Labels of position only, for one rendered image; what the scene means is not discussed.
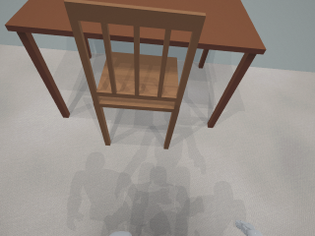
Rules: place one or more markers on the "chair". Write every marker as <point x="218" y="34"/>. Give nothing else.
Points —
<point x="133" y="80"/>

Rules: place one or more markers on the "table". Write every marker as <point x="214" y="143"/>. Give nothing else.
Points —
<point x="227" y="27"/>

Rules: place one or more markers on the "robot right hand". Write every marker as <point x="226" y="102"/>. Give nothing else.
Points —
<point x="247" y="228"/>

